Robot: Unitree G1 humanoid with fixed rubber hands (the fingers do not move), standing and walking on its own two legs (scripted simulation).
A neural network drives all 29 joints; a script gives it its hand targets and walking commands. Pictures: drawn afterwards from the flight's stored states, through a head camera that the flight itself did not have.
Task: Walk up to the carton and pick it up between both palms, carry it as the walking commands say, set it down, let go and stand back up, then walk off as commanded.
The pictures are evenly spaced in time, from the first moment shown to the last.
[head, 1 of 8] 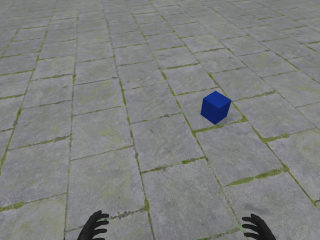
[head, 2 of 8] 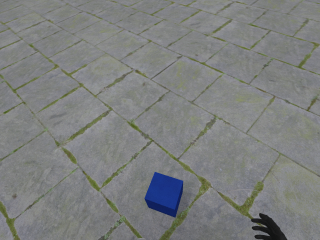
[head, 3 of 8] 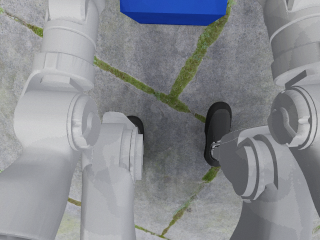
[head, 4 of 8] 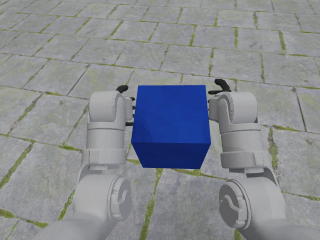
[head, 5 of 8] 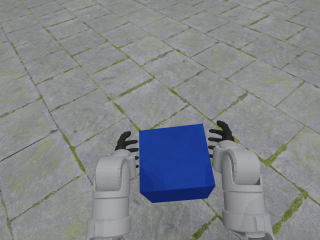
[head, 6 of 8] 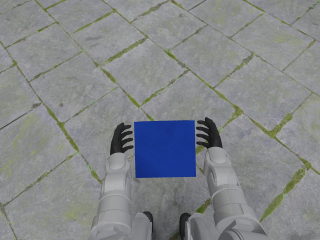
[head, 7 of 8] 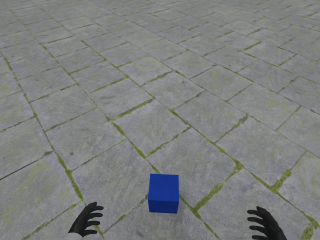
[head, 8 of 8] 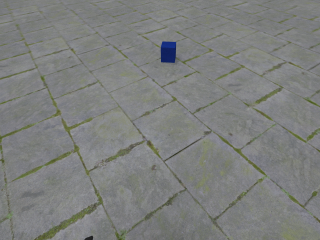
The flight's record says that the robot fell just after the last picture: no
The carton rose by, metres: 0.72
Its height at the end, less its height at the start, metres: +0.00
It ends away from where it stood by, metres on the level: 1.65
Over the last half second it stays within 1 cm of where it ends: yes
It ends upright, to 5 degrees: yes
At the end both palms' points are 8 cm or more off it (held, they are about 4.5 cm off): yes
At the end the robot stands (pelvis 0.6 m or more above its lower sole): yes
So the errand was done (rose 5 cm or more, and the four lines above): yes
